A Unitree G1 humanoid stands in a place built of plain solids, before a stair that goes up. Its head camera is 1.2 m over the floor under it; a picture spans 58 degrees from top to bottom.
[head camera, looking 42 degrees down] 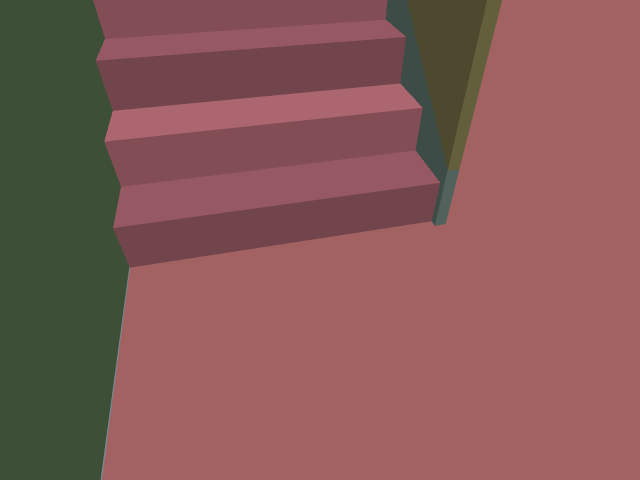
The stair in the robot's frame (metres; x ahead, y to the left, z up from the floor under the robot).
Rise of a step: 0.20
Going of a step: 0.26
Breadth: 1.26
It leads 13 degrees to the left of straight ahead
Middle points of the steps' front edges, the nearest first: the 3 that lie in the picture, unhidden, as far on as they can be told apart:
1.31 0.12 0.20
1.57 0.18 0.40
1.82 0.24 0.61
